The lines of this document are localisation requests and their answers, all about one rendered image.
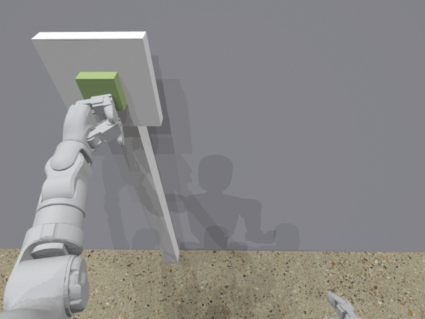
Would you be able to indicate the robot left hand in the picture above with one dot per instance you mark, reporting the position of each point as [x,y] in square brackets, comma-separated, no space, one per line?
[81,126]

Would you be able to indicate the robot left upper arm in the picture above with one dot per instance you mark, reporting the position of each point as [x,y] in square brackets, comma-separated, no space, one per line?
[48,288]

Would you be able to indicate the panel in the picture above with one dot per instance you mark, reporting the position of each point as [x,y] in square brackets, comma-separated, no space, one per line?
[66,54]

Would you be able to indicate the button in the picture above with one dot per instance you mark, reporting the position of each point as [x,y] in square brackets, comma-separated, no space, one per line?
[101,83]

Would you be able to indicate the left robot forearm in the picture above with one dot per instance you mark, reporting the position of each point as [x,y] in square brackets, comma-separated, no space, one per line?
[57,228]

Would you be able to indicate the robot right hand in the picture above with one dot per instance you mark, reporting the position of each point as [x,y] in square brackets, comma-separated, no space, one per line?
[343,307]

